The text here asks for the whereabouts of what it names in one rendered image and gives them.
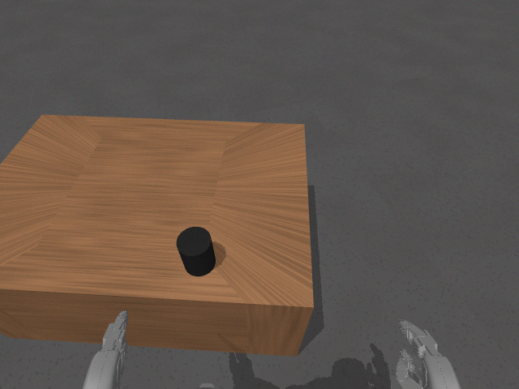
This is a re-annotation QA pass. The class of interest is right robot hand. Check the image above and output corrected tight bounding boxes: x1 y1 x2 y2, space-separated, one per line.
391 319 461 389

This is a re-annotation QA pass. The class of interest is can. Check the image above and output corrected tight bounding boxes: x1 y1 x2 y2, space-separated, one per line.
176 227 216 276

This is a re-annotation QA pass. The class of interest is left robot hand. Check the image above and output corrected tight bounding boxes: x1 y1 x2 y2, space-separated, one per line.
83 310 128 389

